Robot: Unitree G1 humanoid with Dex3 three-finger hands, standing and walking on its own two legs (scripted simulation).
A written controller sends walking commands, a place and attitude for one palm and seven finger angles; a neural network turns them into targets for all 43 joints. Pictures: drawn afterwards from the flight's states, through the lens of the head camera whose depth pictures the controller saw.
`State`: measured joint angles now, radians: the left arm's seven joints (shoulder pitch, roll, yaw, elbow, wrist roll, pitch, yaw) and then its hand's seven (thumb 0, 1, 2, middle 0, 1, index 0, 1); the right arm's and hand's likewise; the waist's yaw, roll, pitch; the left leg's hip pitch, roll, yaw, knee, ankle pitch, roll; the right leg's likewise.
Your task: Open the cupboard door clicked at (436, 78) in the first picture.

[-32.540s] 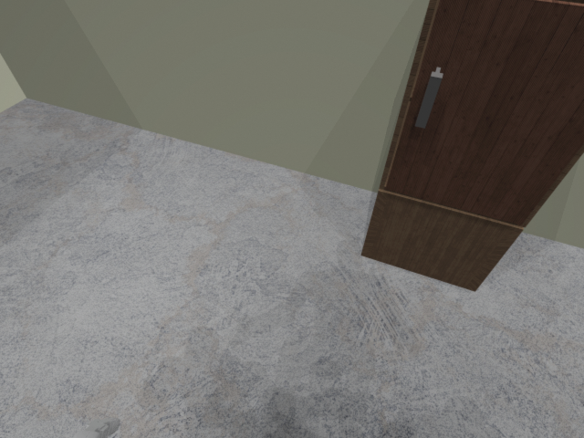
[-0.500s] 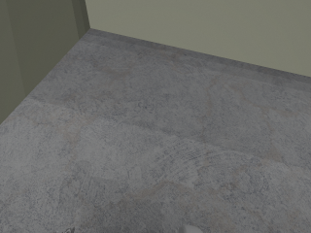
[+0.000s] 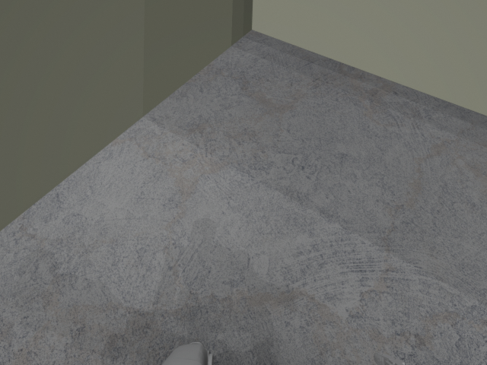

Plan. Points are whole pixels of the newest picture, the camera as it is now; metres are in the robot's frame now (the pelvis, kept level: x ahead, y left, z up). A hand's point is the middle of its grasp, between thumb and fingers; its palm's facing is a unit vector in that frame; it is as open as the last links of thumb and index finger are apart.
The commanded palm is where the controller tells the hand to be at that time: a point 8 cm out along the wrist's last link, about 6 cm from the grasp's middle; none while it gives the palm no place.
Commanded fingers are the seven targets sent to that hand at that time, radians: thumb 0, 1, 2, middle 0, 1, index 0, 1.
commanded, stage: turn to face it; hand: left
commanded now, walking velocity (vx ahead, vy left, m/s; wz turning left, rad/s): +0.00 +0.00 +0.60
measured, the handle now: out of the picture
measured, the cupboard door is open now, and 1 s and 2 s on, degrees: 40 40 40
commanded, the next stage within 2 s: none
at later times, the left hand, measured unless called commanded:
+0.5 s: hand out of the picture +0.08 +0.22 -0.16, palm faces +0.27 -0.91 -0.30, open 7.4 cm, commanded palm none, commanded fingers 0.00 0.90 0.90 -0.20 -0.30 -0.20 -0.30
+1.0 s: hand out of the picture -0.03 +0.23 -0.17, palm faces +0.56 -0.79 -0.25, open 7.4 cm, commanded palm none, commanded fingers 0.00 0.90 0.90 -0.20 -0.30 -0.20 -0.30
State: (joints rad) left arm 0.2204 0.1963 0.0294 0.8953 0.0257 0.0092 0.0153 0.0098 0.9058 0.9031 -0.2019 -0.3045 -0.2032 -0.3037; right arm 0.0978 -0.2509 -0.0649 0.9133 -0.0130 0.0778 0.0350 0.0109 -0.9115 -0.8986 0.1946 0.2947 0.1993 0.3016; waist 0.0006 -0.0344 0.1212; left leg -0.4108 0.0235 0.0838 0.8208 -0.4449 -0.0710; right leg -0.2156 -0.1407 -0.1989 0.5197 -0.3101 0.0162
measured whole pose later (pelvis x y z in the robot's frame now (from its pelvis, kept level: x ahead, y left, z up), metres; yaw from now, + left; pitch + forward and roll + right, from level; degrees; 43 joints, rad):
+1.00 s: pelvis +0.02 +0.00 +0.00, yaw +34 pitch +2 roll -1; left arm 0.15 0.28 0.07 0.89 0.01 0.07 0.01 0.01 0.91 0.90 -0.20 -0.30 -0.20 -0.30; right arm 0.15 -0.22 -0.04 0.89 -0.03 0.03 0.00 0.01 -0.91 -0.90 0.20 0.30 0.20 0.30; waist 0.00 -0.04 0.10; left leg -0.32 -0.02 -0.02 0.54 -0.25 0.03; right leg -0.48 -0.08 -0.01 1.06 -0.43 0.09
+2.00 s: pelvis +0.09 +0.00 -0.01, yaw +71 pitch +1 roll +1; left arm 0.15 0.22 0.04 0.84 0.02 0.02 0.02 0.01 0.91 0.90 -0.20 -0.30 -0.20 -0.30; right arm 0.17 -0.26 -0.08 0.93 -0.02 0.08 0.02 0.01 -0.91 -0.90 0.20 0.30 0.20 0.30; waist -0.03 0.04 0.09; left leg -0.48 -0.05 -0.07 1.04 -0.49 -0.04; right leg -0.26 -0.06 -0.07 0.57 -0.33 0.01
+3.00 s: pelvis +0.10 +0.03 +0.00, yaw +95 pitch +0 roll +1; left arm 0.22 0.16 0.03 0.95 0.01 -0.01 0.02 0.01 0.92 0.90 -0.20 -0.30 -0.20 -0.30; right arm 0.25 -0.22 -0.07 1.03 -0.02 0.06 0.02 0.01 -0.91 -0.90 0.20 0.29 0.20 0.30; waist -0.03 0.02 0.05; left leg -0.46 -0.02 -0.01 1.07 -0.39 -0.04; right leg -0.14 -0.05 -0.09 0.43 -0.29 0.00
